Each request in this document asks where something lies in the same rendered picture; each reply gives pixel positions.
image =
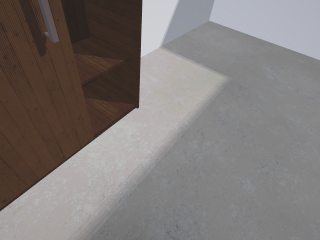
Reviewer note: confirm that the wardrobe door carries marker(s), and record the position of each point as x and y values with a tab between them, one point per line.
43	113

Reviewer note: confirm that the handle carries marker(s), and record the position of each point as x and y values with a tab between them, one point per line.
49	22

